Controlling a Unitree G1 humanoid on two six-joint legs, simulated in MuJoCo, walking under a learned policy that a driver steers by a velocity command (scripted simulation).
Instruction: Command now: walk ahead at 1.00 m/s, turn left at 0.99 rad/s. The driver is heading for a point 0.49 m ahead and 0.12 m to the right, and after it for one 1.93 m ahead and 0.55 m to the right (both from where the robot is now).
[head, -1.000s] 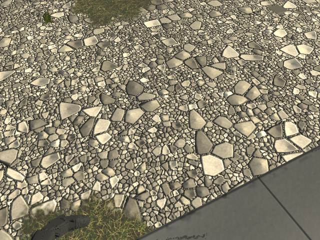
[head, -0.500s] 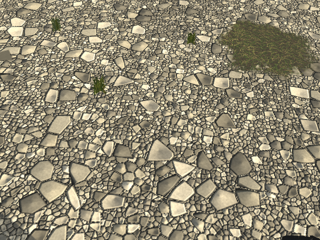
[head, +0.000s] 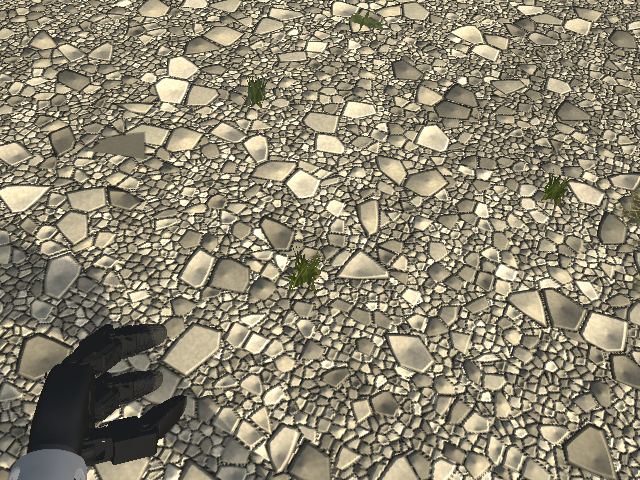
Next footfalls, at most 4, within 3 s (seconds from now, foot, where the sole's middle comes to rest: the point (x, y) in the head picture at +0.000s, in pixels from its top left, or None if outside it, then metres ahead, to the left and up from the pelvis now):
0.02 right None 0.23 -0.16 -0.76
0.48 left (183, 442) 0.57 0.19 -0.76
0.92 right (310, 282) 0.95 -0.11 -0.76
1.36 left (305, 158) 1.40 -0.14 -0.76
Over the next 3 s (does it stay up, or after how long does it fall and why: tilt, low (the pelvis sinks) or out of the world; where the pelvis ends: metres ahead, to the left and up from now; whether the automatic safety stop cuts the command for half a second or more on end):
stays up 2.28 -0.89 0.02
